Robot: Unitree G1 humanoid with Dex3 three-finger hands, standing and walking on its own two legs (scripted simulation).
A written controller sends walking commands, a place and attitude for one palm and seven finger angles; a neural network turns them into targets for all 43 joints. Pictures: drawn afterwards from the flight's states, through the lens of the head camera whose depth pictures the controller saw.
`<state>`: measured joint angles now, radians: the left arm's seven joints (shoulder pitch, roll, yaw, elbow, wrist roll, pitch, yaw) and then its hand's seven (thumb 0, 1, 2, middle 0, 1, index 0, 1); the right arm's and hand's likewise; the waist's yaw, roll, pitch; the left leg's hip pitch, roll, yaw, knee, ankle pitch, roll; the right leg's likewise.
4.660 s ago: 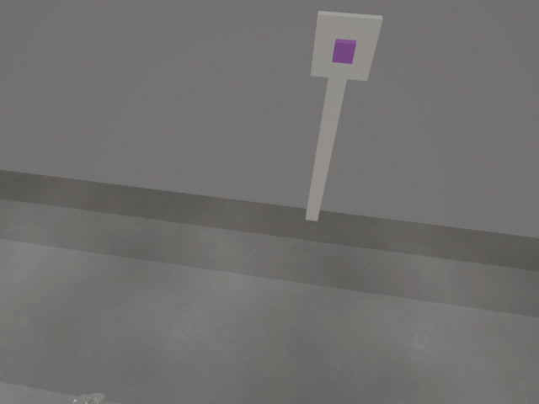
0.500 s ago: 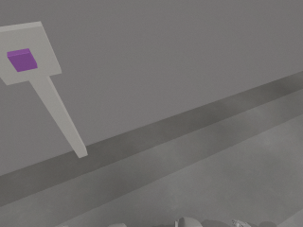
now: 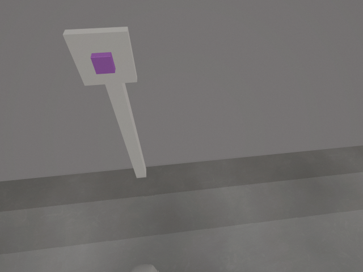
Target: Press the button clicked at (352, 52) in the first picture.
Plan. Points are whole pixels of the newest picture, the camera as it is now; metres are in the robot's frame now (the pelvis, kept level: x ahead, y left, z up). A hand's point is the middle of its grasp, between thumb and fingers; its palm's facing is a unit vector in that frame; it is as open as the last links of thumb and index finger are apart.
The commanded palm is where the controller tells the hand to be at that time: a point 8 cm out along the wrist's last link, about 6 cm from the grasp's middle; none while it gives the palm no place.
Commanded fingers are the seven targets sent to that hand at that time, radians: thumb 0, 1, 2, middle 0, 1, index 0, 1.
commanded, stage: turn to face it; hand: left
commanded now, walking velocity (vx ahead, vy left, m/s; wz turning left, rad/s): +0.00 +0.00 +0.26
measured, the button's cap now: (103, 62) +0.67 +0.29 +0.07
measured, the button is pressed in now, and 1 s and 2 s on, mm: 0 0 0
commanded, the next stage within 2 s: take the last steps up to it in 0.02 s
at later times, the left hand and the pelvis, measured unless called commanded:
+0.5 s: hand out of the picture +0.08 +0.22 -0.16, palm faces +0.07 -0.98 -0.19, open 7.4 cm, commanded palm none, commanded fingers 0.00 0.90 0.90 -0.20 -0.30 -0.20 -0.30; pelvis +0.04 +0.03 +0.01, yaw +4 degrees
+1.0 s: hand out of the picture +0.07 +0.15 -0.17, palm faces +0.22 -0.97 -0.13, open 7.4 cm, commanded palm none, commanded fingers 0.00 0.90 0.90 -0.20 -0.30 -0.20 -0.30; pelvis +0.18 +0.02 +0.00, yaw +7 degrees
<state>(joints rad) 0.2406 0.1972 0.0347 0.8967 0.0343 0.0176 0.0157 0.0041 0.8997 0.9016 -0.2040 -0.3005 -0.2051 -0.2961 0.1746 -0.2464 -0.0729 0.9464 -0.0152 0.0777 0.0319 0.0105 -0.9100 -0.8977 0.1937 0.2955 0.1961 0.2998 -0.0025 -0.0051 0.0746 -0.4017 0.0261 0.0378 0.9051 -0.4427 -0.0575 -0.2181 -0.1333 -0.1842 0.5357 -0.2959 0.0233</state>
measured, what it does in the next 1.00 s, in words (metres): walks ahead: left foot, then right foot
